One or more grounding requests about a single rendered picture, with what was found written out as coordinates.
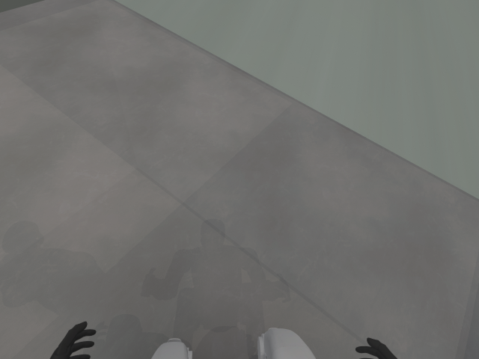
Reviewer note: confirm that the robot right thigh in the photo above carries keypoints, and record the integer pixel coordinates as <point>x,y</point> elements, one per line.
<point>279,343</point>

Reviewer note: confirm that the robot thigh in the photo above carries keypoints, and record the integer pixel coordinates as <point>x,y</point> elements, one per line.
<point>172,350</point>
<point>279,343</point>

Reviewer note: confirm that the robot left thigh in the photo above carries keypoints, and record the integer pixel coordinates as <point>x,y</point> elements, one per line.
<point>172,350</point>

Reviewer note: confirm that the left robot hand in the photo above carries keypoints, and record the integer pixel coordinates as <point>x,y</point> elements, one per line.
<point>68,345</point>

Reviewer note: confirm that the right robot hand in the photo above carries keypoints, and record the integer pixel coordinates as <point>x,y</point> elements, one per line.
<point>377,349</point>

